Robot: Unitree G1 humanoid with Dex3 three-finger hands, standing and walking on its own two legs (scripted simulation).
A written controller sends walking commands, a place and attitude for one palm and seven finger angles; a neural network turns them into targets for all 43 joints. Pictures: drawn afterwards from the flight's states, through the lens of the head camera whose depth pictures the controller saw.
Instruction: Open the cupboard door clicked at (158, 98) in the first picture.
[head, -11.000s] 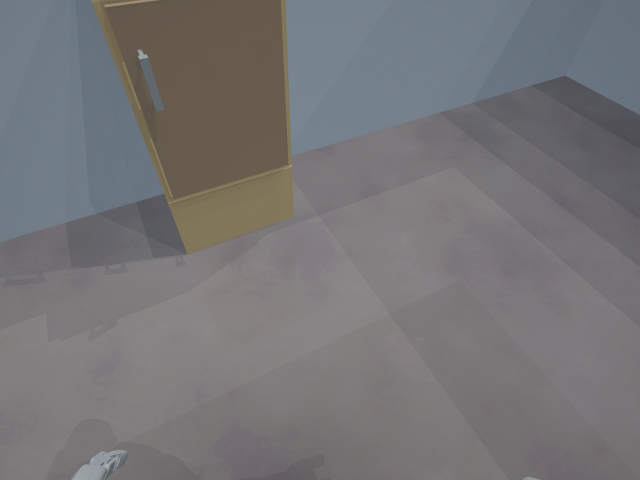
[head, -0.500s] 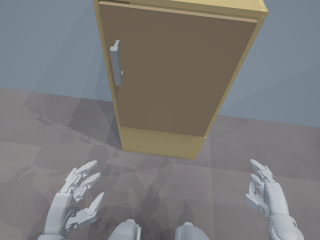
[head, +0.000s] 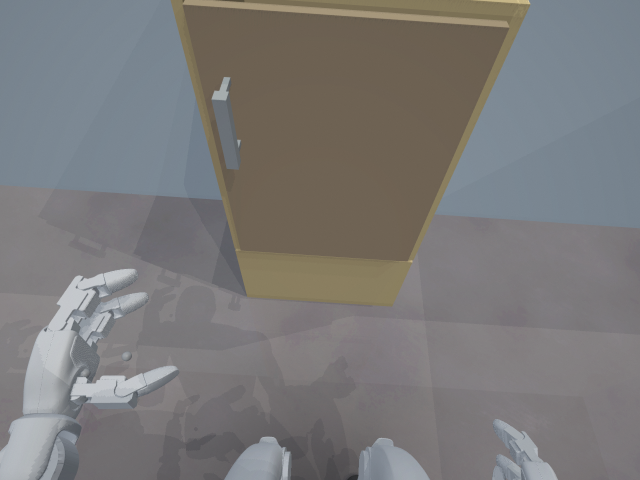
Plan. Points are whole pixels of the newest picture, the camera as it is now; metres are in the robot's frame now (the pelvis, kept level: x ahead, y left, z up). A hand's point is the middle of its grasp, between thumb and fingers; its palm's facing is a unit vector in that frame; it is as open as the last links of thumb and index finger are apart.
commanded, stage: raise the hand with hooked fingers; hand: left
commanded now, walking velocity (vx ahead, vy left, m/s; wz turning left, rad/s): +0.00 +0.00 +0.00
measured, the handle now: (230, 125) +0.62 +0.18 +0.05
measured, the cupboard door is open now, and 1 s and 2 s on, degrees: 0 0 0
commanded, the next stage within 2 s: move the hooked fingers beside the handle in 1.14 s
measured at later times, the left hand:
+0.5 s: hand (93, 320) +0.28 +0.27 +0.05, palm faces +0.00 -1.00 -0.06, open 13.9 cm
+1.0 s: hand (82, 302) +0.30 +0.29 +0.06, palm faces +0.02 -1.00 -0.06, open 14.0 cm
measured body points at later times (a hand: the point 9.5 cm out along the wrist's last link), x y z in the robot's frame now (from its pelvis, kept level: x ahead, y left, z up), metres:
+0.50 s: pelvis +0.01 +0.02 +0.01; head +0.09 +0.04 +0.45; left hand +0.28 +0.33 +0.05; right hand +0.20 -0.22 -0.07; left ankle +0.02 +0.08 -0.66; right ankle +0.05 -0.10 -0.66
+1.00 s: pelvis +0.01 +0.01 +0.01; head +0.09 +0.04 +0.46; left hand +0.29 +0.34 +0.06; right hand +0.16 -0.24 -0.06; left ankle +0.02 +0.08 -0.66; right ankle +0.05 -0.10 -0.66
